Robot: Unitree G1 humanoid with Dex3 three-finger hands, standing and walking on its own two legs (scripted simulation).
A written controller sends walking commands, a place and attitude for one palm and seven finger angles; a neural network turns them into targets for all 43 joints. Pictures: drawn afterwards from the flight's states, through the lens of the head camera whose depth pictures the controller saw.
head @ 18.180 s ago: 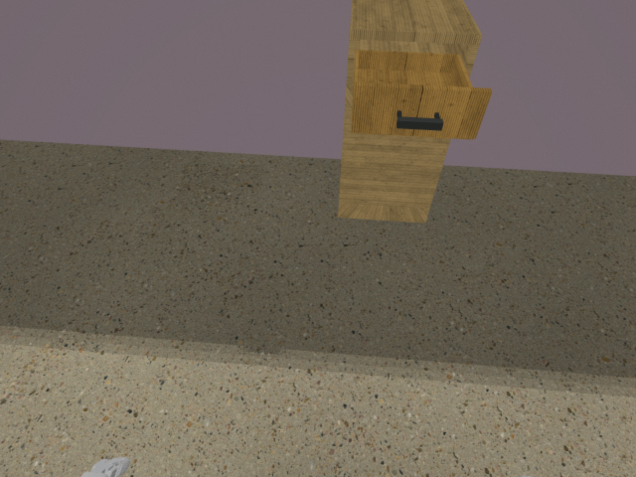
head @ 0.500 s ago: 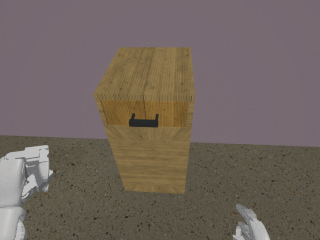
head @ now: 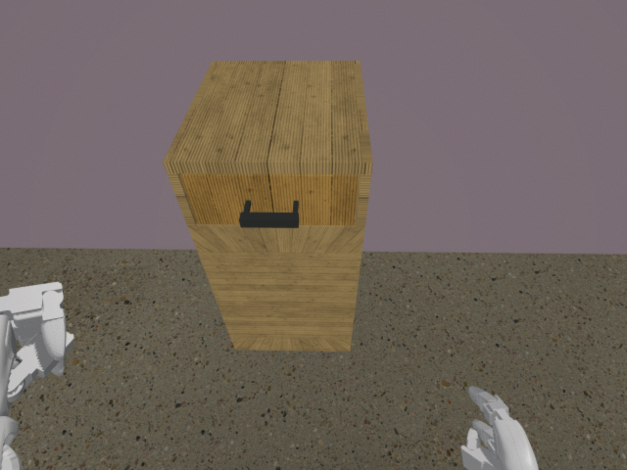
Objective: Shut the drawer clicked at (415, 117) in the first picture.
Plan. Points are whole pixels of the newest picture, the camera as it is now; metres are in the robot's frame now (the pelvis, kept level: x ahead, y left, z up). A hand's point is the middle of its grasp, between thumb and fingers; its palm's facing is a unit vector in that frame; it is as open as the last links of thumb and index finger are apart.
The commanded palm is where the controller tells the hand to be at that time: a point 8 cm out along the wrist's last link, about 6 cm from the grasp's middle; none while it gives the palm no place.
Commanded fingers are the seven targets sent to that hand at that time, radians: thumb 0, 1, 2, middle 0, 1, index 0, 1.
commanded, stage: step back with the hand held close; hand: left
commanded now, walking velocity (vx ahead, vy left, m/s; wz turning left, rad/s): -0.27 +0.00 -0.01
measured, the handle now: (270, 212) +0.60 +0.14 -0.07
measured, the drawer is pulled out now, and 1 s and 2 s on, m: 0.00 0.00 0.00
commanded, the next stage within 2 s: stop stepping back and stand still in 1.22 s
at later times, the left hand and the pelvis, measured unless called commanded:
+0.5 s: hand (38, 406) +0.14 +0.24 +0.15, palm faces +0.40 -0.79 -0.47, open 3.2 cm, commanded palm +0.08 +0.28 +0.17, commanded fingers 0.00 0.90 0.90 -1.40 -1.60 -1.40 -1.60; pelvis -0.05 +0.00 -0.01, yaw +0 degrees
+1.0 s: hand out of the picture +0.09 +0.21 +0.15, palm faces +0.25 -0.82 -0.52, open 3.3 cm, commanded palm +0.01 +0.26 +0.17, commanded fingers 0.00 0.90 0.90 -1.40 -1.60 -1.40 -1.60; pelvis -0.12 -0.02 -0.01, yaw +0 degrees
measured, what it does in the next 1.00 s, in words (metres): walks backwards: right foot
